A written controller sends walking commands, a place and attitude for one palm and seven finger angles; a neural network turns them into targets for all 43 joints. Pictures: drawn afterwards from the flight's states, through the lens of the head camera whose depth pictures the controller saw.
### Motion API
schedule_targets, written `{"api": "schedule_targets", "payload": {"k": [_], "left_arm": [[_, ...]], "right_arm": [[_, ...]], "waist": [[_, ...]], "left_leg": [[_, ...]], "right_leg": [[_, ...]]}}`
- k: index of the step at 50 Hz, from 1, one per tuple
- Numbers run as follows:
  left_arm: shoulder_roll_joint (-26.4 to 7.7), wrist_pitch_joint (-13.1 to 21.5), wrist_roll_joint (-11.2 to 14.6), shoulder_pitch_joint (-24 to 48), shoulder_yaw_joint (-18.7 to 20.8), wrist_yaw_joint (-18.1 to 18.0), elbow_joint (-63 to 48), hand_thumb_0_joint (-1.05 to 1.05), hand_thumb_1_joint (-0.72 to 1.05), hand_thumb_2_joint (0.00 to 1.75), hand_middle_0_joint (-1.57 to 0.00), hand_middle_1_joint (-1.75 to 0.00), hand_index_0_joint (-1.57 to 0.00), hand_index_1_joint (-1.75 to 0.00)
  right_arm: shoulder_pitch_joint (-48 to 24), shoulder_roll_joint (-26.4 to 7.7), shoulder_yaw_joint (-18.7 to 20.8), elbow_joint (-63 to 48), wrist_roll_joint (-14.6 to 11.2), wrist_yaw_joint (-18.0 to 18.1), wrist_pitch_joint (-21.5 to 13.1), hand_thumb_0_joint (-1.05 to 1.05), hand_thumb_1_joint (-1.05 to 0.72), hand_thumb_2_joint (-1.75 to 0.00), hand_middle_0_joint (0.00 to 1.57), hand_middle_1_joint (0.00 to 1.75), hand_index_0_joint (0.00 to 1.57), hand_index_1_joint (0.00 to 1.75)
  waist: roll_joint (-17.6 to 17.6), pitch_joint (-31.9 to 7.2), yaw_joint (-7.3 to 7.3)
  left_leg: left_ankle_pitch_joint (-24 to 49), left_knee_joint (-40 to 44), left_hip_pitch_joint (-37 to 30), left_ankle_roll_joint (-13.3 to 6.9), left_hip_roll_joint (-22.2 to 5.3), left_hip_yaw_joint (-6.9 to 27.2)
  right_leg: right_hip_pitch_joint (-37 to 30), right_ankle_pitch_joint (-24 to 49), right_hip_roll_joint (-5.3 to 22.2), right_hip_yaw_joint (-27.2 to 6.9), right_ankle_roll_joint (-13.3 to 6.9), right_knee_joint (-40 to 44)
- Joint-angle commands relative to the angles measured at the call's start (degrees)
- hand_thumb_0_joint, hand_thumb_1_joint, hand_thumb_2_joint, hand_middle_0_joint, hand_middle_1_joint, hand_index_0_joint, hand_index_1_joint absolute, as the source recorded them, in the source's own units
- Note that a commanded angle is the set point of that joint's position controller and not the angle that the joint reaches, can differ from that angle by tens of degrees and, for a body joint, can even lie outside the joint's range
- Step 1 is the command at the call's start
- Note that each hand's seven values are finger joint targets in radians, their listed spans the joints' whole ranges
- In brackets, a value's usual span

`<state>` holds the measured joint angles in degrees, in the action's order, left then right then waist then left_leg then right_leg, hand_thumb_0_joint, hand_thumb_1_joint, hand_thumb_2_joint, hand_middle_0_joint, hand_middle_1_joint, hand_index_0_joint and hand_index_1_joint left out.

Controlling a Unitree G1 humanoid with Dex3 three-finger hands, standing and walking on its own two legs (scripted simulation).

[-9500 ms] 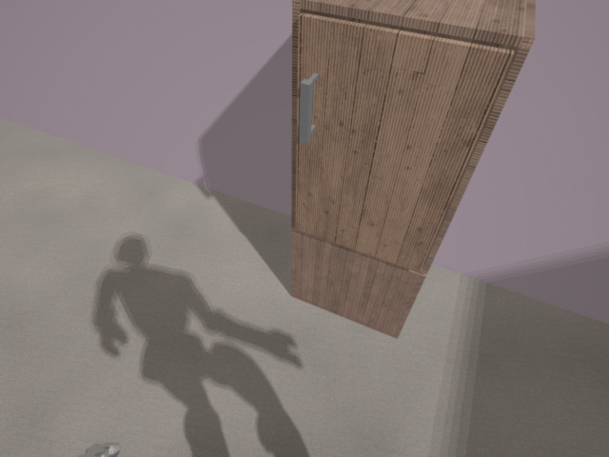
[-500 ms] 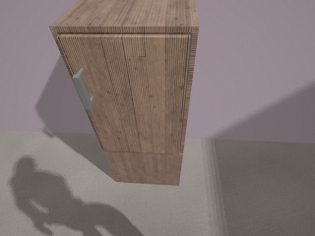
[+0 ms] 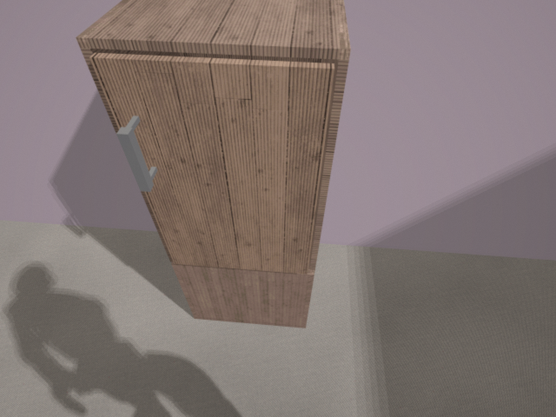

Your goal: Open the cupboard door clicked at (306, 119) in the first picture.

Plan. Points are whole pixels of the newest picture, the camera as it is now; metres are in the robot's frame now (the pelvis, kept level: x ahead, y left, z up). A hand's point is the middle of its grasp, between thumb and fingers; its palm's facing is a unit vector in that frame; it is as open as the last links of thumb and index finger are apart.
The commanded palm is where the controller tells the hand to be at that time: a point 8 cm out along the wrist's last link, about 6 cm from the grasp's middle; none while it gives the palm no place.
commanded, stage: look again from close up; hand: left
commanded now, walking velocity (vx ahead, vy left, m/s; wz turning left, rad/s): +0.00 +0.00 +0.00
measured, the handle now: (140, 154) +0.54 +0.29 +0.07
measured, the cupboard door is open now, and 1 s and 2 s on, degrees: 0 0 0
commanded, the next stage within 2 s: shuffle to correct the standing spot in 0.44 s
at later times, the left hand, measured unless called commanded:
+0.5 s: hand out of the picture -0.01 +0.17 -0.18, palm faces +0.03 -0.98 -0.18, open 7.3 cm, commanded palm none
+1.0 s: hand out of the picture -0.02 +0.25 -0.19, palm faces +0.11 -0.97 -0.20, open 7.4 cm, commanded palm none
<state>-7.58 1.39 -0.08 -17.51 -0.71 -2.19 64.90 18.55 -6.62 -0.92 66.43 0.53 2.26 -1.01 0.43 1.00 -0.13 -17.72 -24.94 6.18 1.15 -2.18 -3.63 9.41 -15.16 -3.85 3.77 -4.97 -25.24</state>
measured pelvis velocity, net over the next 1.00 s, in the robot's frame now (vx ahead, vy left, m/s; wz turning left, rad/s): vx -0.02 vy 0.06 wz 0.01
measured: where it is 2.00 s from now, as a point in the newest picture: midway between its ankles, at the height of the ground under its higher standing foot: outside the picture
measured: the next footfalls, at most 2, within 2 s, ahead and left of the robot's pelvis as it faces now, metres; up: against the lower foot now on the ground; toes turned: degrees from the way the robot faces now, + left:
right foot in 1.26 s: -0.04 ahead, +0.00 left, +0.00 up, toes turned -3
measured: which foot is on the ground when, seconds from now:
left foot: down 0.00-1.00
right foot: down 0.00-1.00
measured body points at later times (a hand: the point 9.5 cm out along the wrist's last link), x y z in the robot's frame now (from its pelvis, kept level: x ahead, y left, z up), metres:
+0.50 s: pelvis +0.00 +0.01 +0.00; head +0.01 +0.01 +0.45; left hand -0.01 +0.23 -0.16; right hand -0.02 -0.19 -0.17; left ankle -0.05 +0.13 -0.74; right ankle -0.02 -0.06 -0.74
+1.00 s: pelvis -0.02 +0.06 -0.01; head +0.00 +0.08 +0.44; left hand -0.03 +0.30 -0.17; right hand +0.01 -0.17 -0.16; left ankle -0.01 +0.18 -0.74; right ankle -0.02 -0.06 -0.74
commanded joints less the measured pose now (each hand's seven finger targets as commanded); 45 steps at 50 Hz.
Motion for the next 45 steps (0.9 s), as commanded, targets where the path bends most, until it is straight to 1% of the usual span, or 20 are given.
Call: {"api": "schedule_targets", "payload": {"k": [1,3,5,9,10,15,18,24,27,29,30,31,34,36,38,40,41,42,44,45], "left_arm": [[-4.8,0.9,-0.3,-3.5,1.1,-0.2,-1.5,0.00,0.90,0.90,-0.20,-0.30,-0.20,-0.30],[-4.9,0.9,-0.2,-3.5,1.1,-0.2,-1.5,0.00,0.90,0.90,-0.20,-0.30,-0.20,-0.30],[-4.9,0.9,-0.3,-3.4,1.1,-0.2,-1.5,0.00,0.90,0.90,-0.20,-0.30,-0.20,-0.30],[-4.7,0.8,-0.3,-3.5,1.1,-0.2,-1.6,0.00,0.90,0.90,-0.20,-0.30,-0.20,-0.30],[-4.6,0.8,-0.3,-3.3,1.1,-0.2,-1.6,0.00,0.90,0.90,-0.20,-0.30,-0.20,-0.30],[-4.6,0.7,-0.4,-3.1,1.2,-0.2,-1.6,0.00,0.90,0.90,-0.20,-0.30,-0.20,-0.30],[-4.7,0.6,-0.4,-3.1,1.2,-0.1,-1.6,0.00,0.90,0.90,-0.20,-0.30,-0.20,-0.30],[-4.7,0.6,-0.4,-3.4,1.2,-0.1,-1.5,0.00,0.90,0.90,-0.20,-0.30,-0.20,-0.30],[-4.7,0.5,-0.4,-3.2,1.3,-0.1,-1.7,0.00,0.90,0.90,-0.20,-0.30,-0.20,-0.30],[-6.1,0.9,-0.4,-2.9,1.6,-0.2,-2.0,0.00,0.90,0.90,-0.20,-0.30,-0.20,-0.30],[-5.9,0.7,-0.4,-2.9,1.8,-0.4,-2.2,0.00,0.90,0.90,-0.20,-0.30,-0.20,-0.30],[-6.1,0.7,-0.4,-3.1,2.0,-0.5,-2.3,0.00,0.90,0.90,-0.20,-0.30,-0.20,-0.30],[-7.8,0.4,-0.5,-3.6,2.7,-0.8,-2.8,0.00,0.90,0.90,-0.20,-0.30,-0.20,-0.30],[-8.9,0.1,-0.6,-3.8,3.4,-1.0,-3.1,0.00,0.90,0.90,-0.20,-0.30,-0.20,-0.30],[-9.8,0.0,-0.8,-3.8,4.0,-1.2,-3.5,0.00,0.90,0.90,-0.20,-0.30,-0.20,-0.30],[-10.4,-0.3,-1.1,-4.0,4.8,-1.4,-4.0,0.00,0.90,0.90,-0.20,-0.30,-0.20,-0.30],[-10.5,-0.4,-1.3,-4.1,5.1,-1.5,-4.5,0.00,0.90,0.90,-0.20,-0.30,-0.20,-0.30],[-10.9,-0.5,-1.5,-3.7,5.4,-1.4,-5.0,0.00,0.90,0.90,-0.20,-0.30,-0.20,-0.30],[-11.4,-0.7,-1.6,-2.2,5.8,-1.2,-6.0,0.00,0.90,0.90,-0.20,-0.30,-0.20,-0.30],[-11.6,-0.9,-1.6,-0.4,5.9,-1.2,-6.7,0.00,0.90,0.90,-0.20,-0.30,-0.20,-0.30]], "right_arm": [[4.9,-3.9,0.7,-0.7,0.2,0.3,-0.6,0.00,-0.90,-0.90,0.20,0.30,0.20,0.30],[4.8,-4.0,0.7,-0.8,0.2,0.3,-0.7,0.00,-0.90,-0.90,0.20,0.30,0.20,0.30],[5.0,-3.7,0.7,-0.6,0.2,0.3,-0.7,0.00,-0.90,-0.90,0.20,0.30,0.20,0.30],[4.7,-4.1,0.8,-0.8,0.2,0.4,-0.8,0.00,-0.90,-0.90,0.20,0.30,0.20,0.30],[4.6,-3.7,0.8,-0.6,0.2,0.4,-0.8,0.00,-0.90,-0.90,0.20,0.30,0.20,0.30],[4.6,-3.8,0.8,-0.7,0.2,0.5,-0.8,0.00,-0.90,-0.90,0.20,0.30,0.20,0.30],[4.4,-4.1,0.8,-0.6,0.2,0.5,-0.9,0.00,-0.90,-0.90,0.20,0.30,0.20,0.30],[4.2,-4.3,0.9,-0.7,0.2,0.5,-0.9,0.00,-0.90,-0.90,0.20,0.30,0.20,0.30],[4.3,-4.2,0.8,-0.6,0.2,0.5,-0.9,0.00,-0.90,-0.90,0.20,0.30,0.20,0.30],[3.6,-5.4,1.2,-1.2,0.1,0.5,-0.9,0.00,-0.90,-0.90,0.20,0.30,0.20,0.30],[3.6,-4.6,1.2,-1.3,0.1,0.5,-0.7,0.00,-0.90,-0.90,0.20,0.30,0.20,0.30],[3.8,-4.5,1.1,-1.4,0.1,0.5,-0.4,0.00,-0.90,-0.90,0.20,0.30,0.20,0.30],[3.5,-4.6,1.6,-2.6,0.0,0.3,0.4,0.00,-0.90,-0.90,0.20,0.30,0.20,0.30],[3.0,-4.6,2.0,-3.4,0.0,0.1,1.0,0.00,-0.90,-0.90,0.20,0.30,0.20,0.30],[2.1,-4.5,2.4,-4.4,0.1,-0.1,1.5,0.00,-0.90,-0.90,0.20,0.30,0.20,0.30],[0.5,-4.7,2.8,-5.7,0.2,-0.2,1.8,0.00,-0.90,-0.90,0.20,0.30,0.20,0.30],[-0.4,-5.0,3.0,-6.3,0.3,-0.4,1.8,0.00,-0.90,-0.90,0.20,0.30,0.20,0.30],[-0.9,-5.0,3.1,-6.8,0.3,-0.6,1.8,0.00,-0.90,-0.90,0.20,0.30,0.20,0.30],[-0.7,-4.9,3.5,-7.4,0.3,-0.9,1.8,0.00,-0.90,-0.90,0.20,0.30,0.20,0.30],[1.2,-4.4,3.6,-7.0,0.3,-1.1,1.6,0.00,-0.90,-0.90,0.20,0.30,0.20,0.30]], "waist": [[0.9,4.0,-0.13],[-0.5,3.5,-0.01],[-0.9,3.6,-0.08],[-0.3,2.9,0.02],[0.5,3.7,-0.03],[-0.6,3.7,-0.06],[0.5,4.3,0.11],[-0.6,3.1,0.03],[0.2,3.5,0.17],[-0.2,3.4,0.48],[0.5,3.6,0.52],[0.2,3.0,0.61],[-2.1,1.2,1.00],[-4.2,1.1,1.27],[-6.7,1.3,1.71],[-8.0,2.4,2.41],[-7.5,2.9,2.74],[-7.5,3.0,2.79],[-7.3,2.1,2.14],[-5.9,1.7,0.88]], "left_leg": [[8.0,4.0,4.6,-2.4,-3.8,3.2],[8.7,4.0,4.5,-2.6,-3.9,3.3],[8.6,4.3,4.3,-2.5,-4.0,3.2],[9.6,4.3,3.7,-2.7,-4.2,3.5],[10.1,4.5,3.7,-2.8,-4.3,3.5],[10.5,4.8,3.6,-2.9,-4.5,3.8],[10.3,4.9,3.9,-2.9,-4.5,3.8],[10.8,4.4,3.1,-3.0,-4.4,3.7],[10.8,4.8,3.4,-3.1,-4.5,3.9],[12.2,4.1,3.9,-2.9,-4.1,3.7],[12.4,3.9,4.3,-2.6,-3.9,3.5],[11.7,3.3,5.0,-2.3,-3.7,3.3],[8.3,0.6,6.8,-1.6,-2.4,2.0],[4.4,-2.6,8.6,-1.1,-1.0,1.0],[-1.5,-6.0,11.4,-0.8,-0.2,0.8],[-6.1,-10.0,14.6,-0.5,-0.4,1.3],[-7.4,-12.2,15.6,-0.5,-0.6,1.9],[-8.3,-13.4,16.2,-0.6,-0.5,2.3],[-6.6,-11.5,13.8,-0.4,-0.2,2.0],[-3.0,-7.0,9.2,-0.3,-0.1,1.2]], "right_leg": [[-0.2,15.9,10.0,-9.5,1.3,4.9],[-0.9,17.0,10.1,-9.3,1.4,4.5],[-0.9,16.9,9.9,-9.2,1.4,4.4],[-0.7,17.2,9.9,-9.1,1.2,3.9],[-0.2,17.2,9.8,-8.9,1.2,3.7],[-0.2,16.9,9.6,-8.7,1.1,3.2],[0.1,15.7,9.8,-8.6,1.1,3.2],[-0.2,16.8,10.0,-8.9,1.0,3.1],[-0.2,16.0,9.9,-8.6,1.0,2.8],[-1.0,20.3,11.1,-9.7,0.7,3.1],[-1.0,21.9,11.8,-10.1,0.4,2.6],[-1.7,22.8,12.5,-10.8,0.2,2.2],[-3.2,24.9,15.7,-13.4,-1.0,1.9],[-3.3,23.6,18.5,-16.1,-2.4,3.3],[-3.5,23.4,21.7,-19.6,-4.7,4.6],[-3.0,23.3,24.5,-21.4,-7.2,5.2],[-1.8,22.9,25.3,-22.3,-7.9,5.4],[-1.3,22.8,25.6,-22.2,-8.3,5.5],[1.2,22.3,24.5,-20.0,-7.3,4.0],[4.8,19.5,23.6,-18.2,-6.0,2.5]]}}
